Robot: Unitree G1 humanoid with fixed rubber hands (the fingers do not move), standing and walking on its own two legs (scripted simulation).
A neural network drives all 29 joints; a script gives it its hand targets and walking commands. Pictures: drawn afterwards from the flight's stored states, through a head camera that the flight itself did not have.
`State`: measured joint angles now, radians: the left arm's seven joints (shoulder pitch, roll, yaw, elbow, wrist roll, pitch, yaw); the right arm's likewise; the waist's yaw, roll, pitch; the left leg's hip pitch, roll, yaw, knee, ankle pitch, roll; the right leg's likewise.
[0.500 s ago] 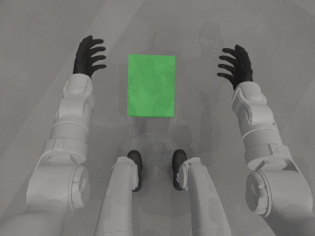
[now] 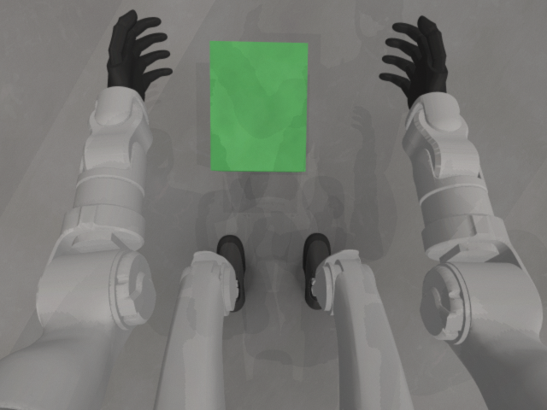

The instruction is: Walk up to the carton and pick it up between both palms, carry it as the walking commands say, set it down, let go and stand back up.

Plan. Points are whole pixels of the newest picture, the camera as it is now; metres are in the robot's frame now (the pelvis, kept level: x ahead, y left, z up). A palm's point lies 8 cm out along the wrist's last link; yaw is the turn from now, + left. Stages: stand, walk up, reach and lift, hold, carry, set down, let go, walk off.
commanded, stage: reach and lift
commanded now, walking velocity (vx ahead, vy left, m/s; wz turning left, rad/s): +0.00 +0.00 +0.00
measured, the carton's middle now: (259, 115) +0.53 +0.04 -0.51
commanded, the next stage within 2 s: none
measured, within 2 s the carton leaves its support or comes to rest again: neither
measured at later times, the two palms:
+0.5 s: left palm (169, 105) +0.51 +0.19 -0.30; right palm (379, 114) +0.49 -0.17 -0.30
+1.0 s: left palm (189, 120) +0.50 +0.19 -0.43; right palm (359, 120) +0.50 -0.17 -0.42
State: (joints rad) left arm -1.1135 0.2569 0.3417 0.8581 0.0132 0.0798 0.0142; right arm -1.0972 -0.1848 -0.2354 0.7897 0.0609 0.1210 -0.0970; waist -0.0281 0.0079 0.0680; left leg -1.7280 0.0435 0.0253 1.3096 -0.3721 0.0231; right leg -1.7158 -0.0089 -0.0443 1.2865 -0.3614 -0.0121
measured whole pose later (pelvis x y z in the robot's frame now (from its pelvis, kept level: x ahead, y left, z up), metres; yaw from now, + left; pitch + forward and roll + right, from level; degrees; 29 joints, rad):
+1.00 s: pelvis -0.04 +0.00 -0.23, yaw +0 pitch +32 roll -1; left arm -1.55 0.41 0.11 1.23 -0.22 0.05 0.10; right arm -1.56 -0.34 -0.07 1.17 0.29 0.07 -0.16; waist -0.02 0.00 0.52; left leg -2.20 0.04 0.00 2.18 -0.54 0.03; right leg -2.19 -0.01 -0.04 2.16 -0.53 -0.01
